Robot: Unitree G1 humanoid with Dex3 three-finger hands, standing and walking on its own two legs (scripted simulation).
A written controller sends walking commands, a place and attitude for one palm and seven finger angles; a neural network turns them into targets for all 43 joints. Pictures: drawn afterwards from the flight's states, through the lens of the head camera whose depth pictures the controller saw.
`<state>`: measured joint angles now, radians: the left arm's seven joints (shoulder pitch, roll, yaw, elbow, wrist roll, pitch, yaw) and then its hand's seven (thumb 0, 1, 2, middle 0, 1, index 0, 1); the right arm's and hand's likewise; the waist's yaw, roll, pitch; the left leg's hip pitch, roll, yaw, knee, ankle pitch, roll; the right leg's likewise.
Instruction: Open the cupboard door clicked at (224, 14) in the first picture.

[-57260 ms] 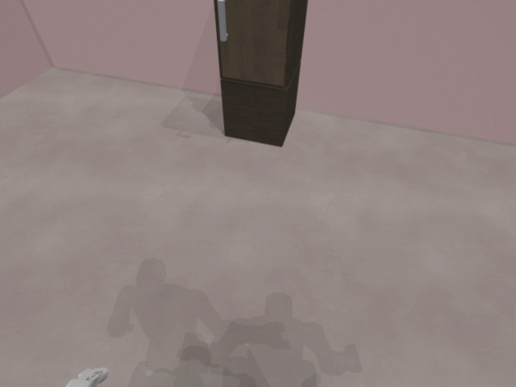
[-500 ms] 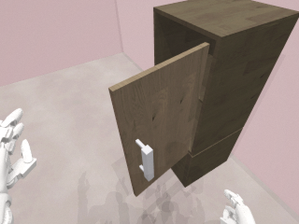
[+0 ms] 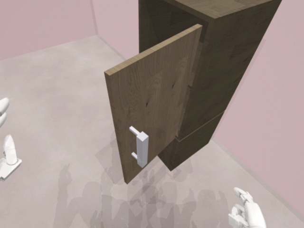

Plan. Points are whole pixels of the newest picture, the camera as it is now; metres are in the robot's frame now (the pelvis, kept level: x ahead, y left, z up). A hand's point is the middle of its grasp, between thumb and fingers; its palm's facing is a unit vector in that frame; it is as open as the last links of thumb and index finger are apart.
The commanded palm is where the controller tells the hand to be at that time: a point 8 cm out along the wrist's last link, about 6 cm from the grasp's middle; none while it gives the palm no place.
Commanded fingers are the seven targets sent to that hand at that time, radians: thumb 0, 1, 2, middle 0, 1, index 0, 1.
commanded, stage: step back with the hand held close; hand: left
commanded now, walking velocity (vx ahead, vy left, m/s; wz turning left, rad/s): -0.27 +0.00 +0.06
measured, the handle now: (137, 147) +0.37 +0.06 -0.05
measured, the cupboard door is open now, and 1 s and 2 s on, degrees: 100 100 100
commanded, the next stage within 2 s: stop stepping back and stand still in 0.58 s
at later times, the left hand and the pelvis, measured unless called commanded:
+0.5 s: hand out of the picture +0.11 +0.25 +0.16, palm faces +0.39 -0.81 -0.44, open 7.4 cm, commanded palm +0.03 +0.30 +0.18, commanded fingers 0.00 0.90 0.90 -0.20 -0.30 -0.20 -0.30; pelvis -0.11 -0.01 -0.01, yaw +0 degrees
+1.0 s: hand out of the picture -0.03 +0.29 +0.16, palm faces +0.51 -0.78 -0.37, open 7.4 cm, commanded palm -0.10 +0.32 +0.18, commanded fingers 0.00 0.90 0.90 -0.20 -0.30 -0.20 -0.30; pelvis -0.23 +0.01 +0.00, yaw +2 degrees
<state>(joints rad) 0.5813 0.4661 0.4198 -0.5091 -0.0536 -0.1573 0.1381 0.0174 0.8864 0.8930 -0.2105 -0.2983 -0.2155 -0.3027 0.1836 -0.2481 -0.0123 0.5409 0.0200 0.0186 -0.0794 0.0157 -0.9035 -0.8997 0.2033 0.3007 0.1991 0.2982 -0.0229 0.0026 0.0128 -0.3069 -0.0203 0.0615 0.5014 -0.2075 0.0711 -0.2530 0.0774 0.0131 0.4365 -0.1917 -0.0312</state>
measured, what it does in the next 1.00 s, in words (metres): walks backwards: right foot, then left foot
